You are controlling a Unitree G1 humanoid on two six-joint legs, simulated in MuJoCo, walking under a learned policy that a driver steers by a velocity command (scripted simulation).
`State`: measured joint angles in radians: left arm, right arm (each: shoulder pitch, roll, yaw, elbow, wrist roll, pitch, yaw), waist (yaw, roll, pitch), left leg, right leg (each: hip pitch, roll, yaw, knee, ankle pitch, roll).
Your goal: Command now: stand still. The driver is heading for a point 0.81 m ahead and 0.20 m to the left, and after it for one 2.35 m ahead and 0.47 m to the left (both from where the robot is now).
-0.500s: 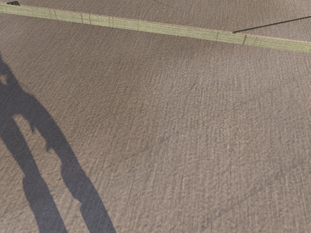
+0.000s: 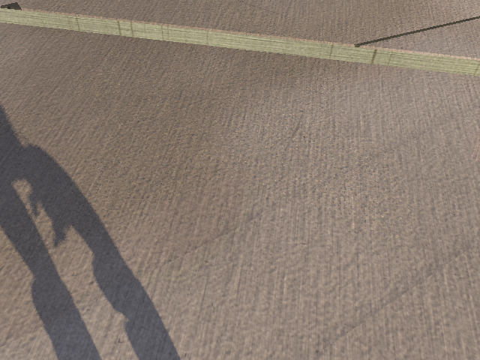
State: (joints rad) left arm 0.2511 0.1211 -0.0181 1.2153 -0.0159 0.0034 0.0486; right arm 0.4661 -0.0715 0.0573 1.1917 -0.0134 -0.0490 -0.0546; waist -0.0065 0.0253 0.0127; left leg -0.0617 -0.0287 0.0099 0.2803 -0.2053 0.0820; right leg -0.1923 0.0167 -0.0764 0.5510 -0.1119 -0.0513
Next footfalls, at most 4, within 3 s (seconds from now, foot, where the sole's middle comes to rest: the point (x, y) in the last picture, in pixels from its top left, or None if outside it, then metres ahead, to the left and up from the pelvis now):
0.68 right None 0.23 -0.18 -0.79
1.14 left None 0.49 -0.04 -0.80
1.66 right None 0.51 -0.24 -0.79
2.14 left None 0.35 -0.09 -0.79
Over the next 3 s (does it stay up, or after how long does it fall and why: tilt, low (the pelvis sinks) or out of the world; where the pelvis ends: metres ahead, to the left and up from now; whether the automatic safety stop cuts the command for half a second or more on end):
stays up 0.52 -0.12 -0.03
